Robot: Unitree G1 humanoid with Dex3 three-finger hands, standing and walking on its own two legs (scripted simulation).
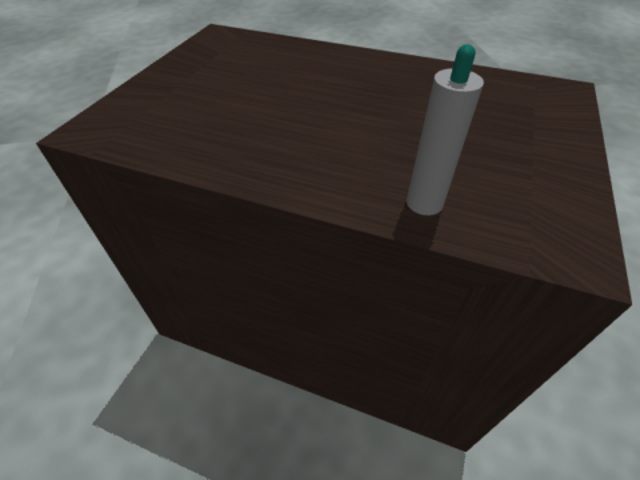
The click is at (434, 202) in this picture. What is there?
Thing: necked bottle
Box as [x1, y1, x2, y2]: [406, 44, 483, 214]
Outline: 468,44 463,45 458,49 452,68 441,70 437,72 434,77 406,200 408,206 412,210 421,214 436,213 441,209 483,83 482,79 477,74 470,71 474,57 474,49 471,45
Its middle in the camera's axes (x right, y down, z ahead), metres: +0.18 -0.15 +0.57
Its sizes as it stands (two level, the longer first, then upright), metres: 0.062 0.062 0.259
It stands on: a support 0.80 m high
